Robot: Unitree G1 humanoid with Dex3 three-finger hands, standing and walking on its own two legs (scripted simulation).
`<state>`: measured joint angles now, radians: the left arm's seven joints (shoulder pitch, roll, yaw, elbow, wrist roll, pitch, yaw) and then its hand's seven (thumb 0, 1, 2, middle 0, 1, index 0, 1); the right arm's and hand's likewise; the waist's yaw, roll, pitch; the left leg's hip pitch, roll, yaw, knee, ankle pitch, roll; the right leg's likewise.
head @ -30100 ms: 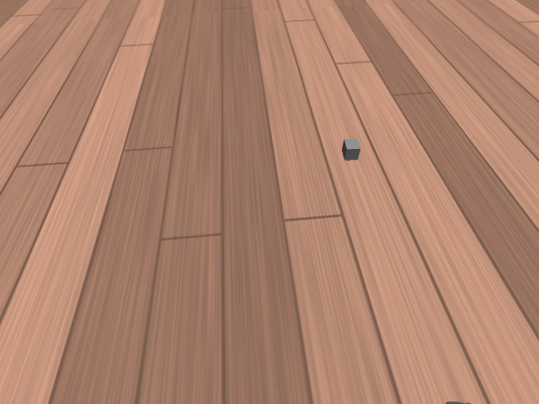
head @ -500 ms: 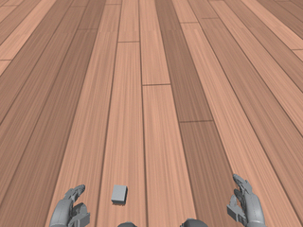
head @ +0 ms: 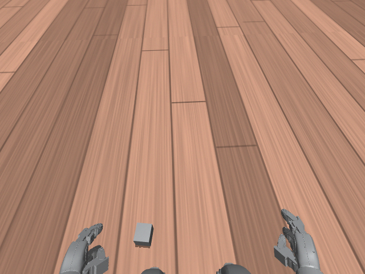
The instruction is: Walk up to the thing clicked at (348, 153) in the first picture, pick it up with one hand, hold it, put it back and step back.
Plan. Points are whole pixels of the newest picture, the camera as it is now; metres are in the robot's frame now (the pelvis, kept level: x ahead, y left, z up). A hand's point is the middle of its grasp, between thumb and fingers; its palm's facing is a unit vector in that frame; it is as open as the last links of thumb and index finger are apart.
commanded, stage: stand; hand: left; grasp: from above
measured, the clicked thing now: (143, 234) +0.40 +0.20 -0.68
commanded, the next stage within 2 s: none
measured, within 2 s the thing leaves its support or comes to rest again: neither
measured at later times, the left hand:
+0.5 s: hand out of the picture +0.04 +0.23 -0.11, palm faces +0.08 -0.94 -0.33, open 7.4 cm
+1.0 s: hand out of the picture +0.03 +0.24 -0.10, palm faces +0.09 -0.94 -0.34, open 7.3 cm
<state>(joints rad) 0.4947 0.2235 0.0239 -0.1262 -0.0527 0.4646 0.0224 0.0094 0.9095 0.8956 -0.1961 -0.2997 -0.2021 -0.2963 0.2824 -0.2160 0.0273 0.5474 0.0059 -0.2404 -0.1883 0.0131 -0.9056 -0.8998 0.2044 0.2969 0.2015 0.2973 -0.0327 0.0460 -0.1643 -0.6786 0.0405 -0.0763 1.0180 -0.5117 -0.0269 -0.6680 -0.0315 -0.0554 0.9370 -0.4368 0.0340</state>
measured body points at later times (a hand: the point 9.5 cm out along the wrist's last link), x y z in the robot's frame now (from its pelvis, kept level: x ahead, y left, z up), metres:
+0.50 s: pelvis +0.00 +0.00 +0.05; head +0.02 +0.00 +0.50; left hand +0.04 +0.28 -0.09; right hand +0.08 -0.28 -0.09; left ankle +0.00 +0.13 -0.68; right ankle +0.02 -0.15 -0.68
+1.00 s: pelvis +0.00 -0.01 +0.06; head -0.01 -0.01 +0.51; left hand +0.03 +0.28 -0.07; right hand +0.07 -0.29 -0.08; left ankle +0.00 +0.13 -0.68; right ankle +0.02 -0.15 -0.68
